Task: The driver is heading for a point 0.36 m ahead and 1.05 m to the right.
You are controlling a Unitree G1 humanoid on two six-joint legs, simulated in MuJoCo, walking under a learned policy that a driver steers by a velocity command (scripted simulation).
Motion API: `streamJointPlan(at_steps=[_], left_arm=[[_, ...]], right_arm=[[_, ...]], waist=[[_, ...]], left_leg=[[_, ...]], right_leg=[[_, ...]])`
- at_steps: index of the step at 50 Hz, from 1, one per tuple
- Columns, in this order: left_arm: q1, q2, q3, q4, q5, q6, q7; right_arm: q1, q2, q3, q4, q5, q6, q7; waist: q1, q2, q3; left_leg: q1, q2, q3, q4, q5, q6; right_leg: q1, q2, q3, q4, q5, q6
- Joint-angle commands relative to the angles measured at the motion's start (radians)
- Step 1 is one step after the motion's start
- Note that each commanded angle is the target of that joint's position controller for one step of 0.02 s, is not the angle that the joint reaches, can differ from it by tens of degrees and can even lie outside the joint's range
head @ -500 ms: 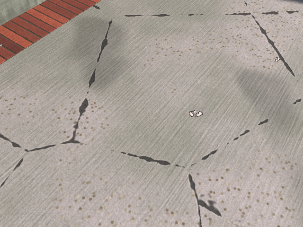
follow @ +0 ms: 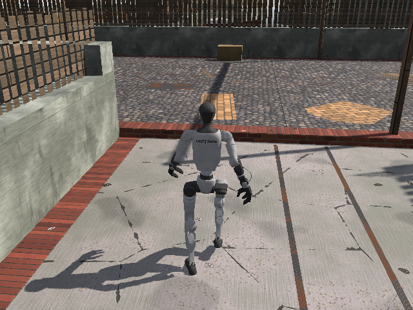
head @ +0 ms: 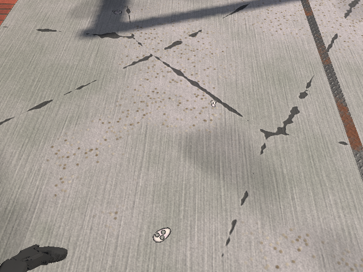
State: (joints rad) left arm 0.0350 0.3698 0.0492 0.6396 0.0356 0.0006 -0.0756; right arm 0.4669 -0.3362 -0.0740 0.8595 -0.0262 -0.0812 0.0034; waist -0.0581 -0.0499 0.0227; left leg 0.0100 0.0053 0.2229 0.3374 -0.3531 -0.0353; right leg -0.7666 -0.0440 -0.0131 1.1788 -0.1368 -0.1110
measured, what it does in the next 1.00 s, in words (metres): walks ahead, turning right: right foot, then left foot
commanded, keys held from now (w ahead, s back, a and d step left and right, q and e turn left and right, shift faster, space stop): w+e+shift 0.16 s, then e+shift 0.30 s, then shift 0.20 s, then w+shift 0.30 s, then w+e+shift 0.04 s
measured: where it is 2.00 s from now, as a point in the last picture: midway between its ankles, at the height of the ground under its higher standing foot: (292, 148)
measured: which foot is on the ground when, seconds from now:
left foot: down 0.00-0.18, up 0.20-0.52, down 0.54-0.88, up 0.90-1.00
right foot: up 0.00-0.16, down 0.18-0.54, up 0.56-0.86, down 0.88-1.00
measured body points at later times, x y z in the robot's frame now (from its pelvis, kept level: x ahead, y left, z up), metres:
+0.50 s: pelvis +0.43 -0.03 +0.00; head +0.48 -0.08 +0.44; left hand +0.62 +0.22 -0.10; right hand +0.58 -0.37 -0.05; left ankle +0.69 +0.01 -0.70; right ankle +0.32 -0.04 -0.73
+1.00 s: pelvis +0.60 -0.10 +0.01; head +0.59 -0.12 +0.46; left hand +0.83 +0.05 -0.09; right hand +0.53 -0.40 -0.09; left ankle +0.72 -0.04 -0.68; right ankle +0.50 -0.16 -0.73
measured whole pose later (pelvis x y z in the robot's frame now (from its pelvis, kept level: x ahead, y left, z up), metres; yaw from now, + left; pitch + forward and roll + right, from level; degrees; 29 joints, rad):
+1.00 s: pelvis +0.60 -0.10 +0.01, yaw -41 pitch +3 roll +1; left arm 0.35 0.25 0.02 0.73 0.04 -0.03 0.00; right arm 0.25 -0.30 -0.07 0.66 -0.03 0.00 0.04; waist 0.02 0.03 -0.07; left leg -0.58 -0.01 -0.01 0.90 -0.23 -0.03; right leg -0.21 0.02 0.05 0.44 -0.28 -0.05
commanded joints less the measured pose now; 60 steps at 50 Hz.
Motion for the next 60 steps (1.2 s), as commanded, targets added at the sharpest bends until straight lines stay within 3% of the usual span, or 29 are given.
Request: streamJointPlan(at_steps=[1,5,8,9,10,11,12,14,15,17,19,21,24,26,27,28,29,31,33,36,42,43,44,45,46,47,50,57,60], left_arm=[[-0.111,-0.033,-0.034,-0.112,-0.001,-0.006,-0.027],[-0.104,-0.021,-0.033,-0.089,-0.005,-0.013,-0.026],[0.361,0.094,0.026,0.052,-0.009,-0.018,0.015],[0.436,0.12,0.055,0.101,-0.017,-0.02,0.045],[0.34,0.206,0.074,0.079,-0.029,-0.012,0.067],[0.353,0.261,0.09,0.027,-0.003,0.001,0.067],[0.355,0.225,0.091,0.028,-0.015,-0.001,0.077],[0.262,0.153,0.073,0.051,-0.028,-0.015,0.093],[0.159,0.115,0.071,-0.043,-0.085,-0.062,0.072],[0.088,0.1,0.067,-0.027,-0.091,-0.084,0.067],[0.084,0.078,0.068,-0.018,-0.095,-0.066,0.091],[0.153,0.078,0.08,0.01,-0.086,-0.023,0.12],[0.249,0.044,0.076,0.055,-0.082,0.012,0.133],[0.206,0.015,0.067,0.042,-0.082,0.004,0.13],[0.202,-0.023,0.053,0.027,-0.06,-0.001,0.122],[0.267,-0.101,0.028,0.0,-0.023,-0.001,0.117],[0.46,-0.012,0.03,-0.012,-0.058,-0.007,0.089],[0.252,0.105,0.053,0.001,-0.063,0.036,0.09],[0.185,0.054,0.043,-0.025,-0.048,0.061,0.106],[0.248,-0.052,0.004,-0.012,-0.051,0.034,0.094],[0.262,0.004,0.011,0.026,-0.048,-0.018,0.074],[0.35,-0.002,0.0,0.044,0.04,-0.012,0.051],[0.473,0.017,0.007,0.072,0.049,-0.018,0.048],[0.431,0.116,0.029,0.042,0.036,-0.023,0.057],[0.341,0.116,0.036,0.012,0.028,-0.03,0.081],[0.284,0.102,0.034,0.011,0.015,-0.035,0.089],[0.258,0.053,0.02,0.023,-0.01,-0.071,0.079],[0.293,0.1,0.055,0.053,-0.015,-0.079,0.063],[0.263,0.054,0.046,0.058,-0.01,-0.081,0.056]], right_arm=[[-0.09,-0.037,0.012,-0.057,0.003,-0.039,0.001],[-0.005,-0.13,-0.004,-0.038,0.004,-0.02,-0.02],[-0.111,-0.205,-0.022,-0.086,-0.001,0.024,-0.034],[-0.127,-0.168,-0.02,-0.09,-0.005,0.032,-0.02],[-0.103,-0.035,0.01,-0.142,-0.023,0.03,-0.006],[-0.078,-0.088,0.007,-0.249,0.011,0.02,-0.012],[-0.159,-0.106,0.016,-0.257,0.007,0.0,-0.015],[-0.196,-0.092,0.023,-0.246,-0.007,0.003,-0.019],[-0.238,-0.119,-0.006,-0.274,0.026,-0.041,-0.041],[-0.239,-0.11,-0.015,-0.284,0.02,-0.04,-0.046],[-0.373,-0.035,0.003,-0.338,0.003,-0.043,-0.043],[-0.418,0.029,0.021,-0.348,0.0,-0.048,-0.032],[-0.43,0.005,-0.004,-0.367,0.041,-0.039,-0.017],[-0.333,-0.033,-0.026,-0.353,0.025,-0.033,-0.026],[-0.203,-0.053,-0.029,-0.325,0.006,-0.031,-0.033],[-0.134,-0.09,-0.019,-0.325,-0.024,-0.024,-0.035],[-0.165,-0.122,-0.025,-0.314,-0.025,-0.027,-0.021],[-0.353,-0.014,-0.004,-0.389,-0.01,-0.004,-0.03],[-0.378,-0.007,0.018,-0.36,0.003,0.031,-0.035],[-0.354,-0.055,-0.004,-0.311,0.014,0.035,-0.01],[-0.32,-0.107,-0.026,-0.275,0.066,0.043,-0.005],[-0.272,-0.069,-0.022,-0.253,-0.007,0.078,0.012],[-0.382,-0.02,-0.011,-0.292,-0.014,0.088,0.017],[-0.43,0.089,0.023,-0.358,0.011,0.079,0.019],[-0.457,-0.006,0.001,-0.367,-0.005,0.069,0.016],[-0.412,-0.024,-0.006,-0.362,0.005,0.064,0.028],[-0.294,-0.059,-0.011,-0.296,-0.024,0.061,0.053],[-0.399,-0.043,0.008,-0.323,0.015,0.064,0.049],[-0.111,-0.105,-0.018,-0.241,-0.007,0.033,0.005]], waist=[[0.065,0.09,0.124],[0.1,0.126,0.069],[0.331,0.173,-0.156],[0.323,0.061,-0.16],[0.179,-0.169,-0.105],[0.167,-0.118,-0.344],[0.166,0.054,-0.288],[0.059,0.172,-0.029],[0.035,0.286,-0.093],[-0.034,0.229,-0.041],[-0.009,0.181,0.02],[0.05,0.113,-0.055],[0.074,0.0,-0.122],[-0.01,-0.056,-0.176],[-0.068,-0.036,-0.274],[-0.041,0.173,-0.403],[0.074,0.318,-0.583],[0.018,0.121,-0.355],[0.064,0.03,-0.156],[0.098,0.139,-0.135],[0.114,0.203,-0.121],[0.156,0.088,-0.122],[0.252,-0.027,-0.038],[0.234,-0.291,-0.022],[0.196,-0.058,0.056],[0.127,-0.033,0.044],[0.068,-0.051,-0.014],[0.083,-0.063,0.041],[-0.069,0.065,-0.059]], left_leg=[[-0.135,0.206,-0.008,-0.232,0.544,0.056],[0.007,0.213,0.082,-0.083,1.292,0.023],[-0.103,0.271,0.032,0.522,1.454,0.048],[-0.31,0.172,0.026,0.874,0.729,0.036],[-0.613,0.014,0.007,1.252,-0.191,0.003],[-0.821,-0.013,-0.207,1.402,-0.203,-0.023],[-0.853,0.034,-0.277,1.314,-0.121,-0.021],[-0.776,0.095,-0.273,1.122,-0.095,-0.037],[-0.702,0.047,-0.374,1.103,-0.108,-0.054],[-0.644,0.085,-0.367,0.89,-0.091,-0.076],[-0.571,0.039,-0.292,0.616,-0.022,-0.08],[-0.372,-0.086,-0.209,0.327,0.269,-0.069],[-0.161,-0.164,-0.22,0.17,0.499,-0.065],[-0.031,-0.115,-0.251,0.059,0.658,-0.027],[0.135,0.024,-0.342,0.075,0.81,0.045],[0.338,0.322,-0.634,0.23,1.42,0.19],[0.407,0.568,-1.05,0.208,1.17,0.396],[0.154,0.391,-0.834,0.11,0.616,0.362],[-0.156,0.26,-0.677,0.031,0.414,0.29],[-0.366,0.122,-0.505,-0.097,0.014,0.216],[-0.499,0.188,-0.529,-0.147,-0.273,0.212],[-0.661,0.097,-0.424,-0.084,-0.321,0.118],[-0.875,-0.01,-0.288,0.158,-0.29,0.043],[-1.037,-0.089,-0.173,0.511,-0.213,0.015],[-1.057,-0.015,-0.312,0.6,-0.014,0.022],[-1.024,0.013,-0.327,0.619,0.076,0.02],[-0.811,0.054,-0.237,0.603,0.178,-0.016],[-0.377,0.025,-0.193,0.258,0.141,-0.011],[0.06,0.047,-0.222,0.171,0.062,0.015]], right_leg=[[0.035,-0.017,-0.057,-0.196,0.121,-0.016],[0.251,0.113,-0.205,-0.383,0.091,-0.082],[0.77,0.173,-0.116,-0.447,-0.035,-0.152],[0.974,0.131,0.001,-0.574,-0.011,-0.18],[1.042,-0.051,0.3,-0.51,0.366,-0.207],[1.274,-0.21,0.685,-0.663,0.44,-0.408],[1.18,-0.212,0.723,-0.775,0.437,-0.374],[0.83,-0.134,0.553,-0.835,0.569,-0.31],[0.757,-0.114,0.636,-0.87,0.464,-0.319],[0.603,-0.059,0.515,-0.885,0.514,-0.283],[0.422,0.058,0.39,-0.843,0.618,-0.215],[0.333,0.179,0.298,-0.763,0.577,-0.103],[0.316,0.2,0.367,-0.658,0.337,0.012],[0.39,0.217,0.348,-0.458,0.314,0.071],[0.374,0.231,0.296,-0.197,0.036,0.114],[0.225,0.31,0.261,0.163,-0.703,0.148],[0.137,0.251,0.367,0.409,-0.625,0.161],[0.055,0.136,0.252,0.439,-0.427,0.199],[0.119,0.115,0.189,0.31,-0.365,0.194],[0.311,0.078,0.049,-0.076,-0.38,0.161],[0.646,0.056,-0.02,-0.596,-0.163,0.051],[0.851,0.139,-0.09,-0.65,-0.249,0.026],[0.964,0.024,0.064,-0.805,-0.379,-0.017],[0.906,-0.309,0.586,-1.026,-0.757,-0.09],[0.758,-0.334,0.702,-1.066,-0.779,-0.141],[0.736,-0.297,0.624,-1.042,-0.686,-0.133],[0.654,-0.158,0.4,-1.061,-0.459,-0.1],[0.459,-0.113,0.353,-1.049,-0.357,-0.102],[0.315,-0.013,0.296,-0.668,-0.175,-0.069]])
Velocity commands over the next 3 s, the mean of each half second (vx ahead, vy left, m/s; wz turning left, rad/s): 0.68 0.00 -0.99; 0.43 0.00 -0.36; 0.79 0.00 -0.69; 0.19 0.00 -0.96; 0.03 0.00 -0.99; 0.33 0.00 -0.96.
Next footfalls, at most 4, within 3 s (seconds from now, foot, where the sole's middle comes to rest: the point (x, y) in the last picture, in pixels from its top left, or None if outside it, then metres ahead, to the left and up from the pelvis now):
0.18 right None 0.36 -0.05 -0.77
0.54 left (193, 210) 0.72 -0.05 -0.77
0.88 right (233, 254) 0.54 -0.18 -0.77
1.20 left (206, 179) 0.86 -0.12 -0.77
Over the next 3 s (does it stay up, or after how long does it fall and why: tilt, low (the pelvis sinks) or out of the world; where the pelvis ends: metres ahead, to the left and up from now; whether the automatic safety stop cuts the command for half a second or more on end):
stays up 0.89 -0.57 0.01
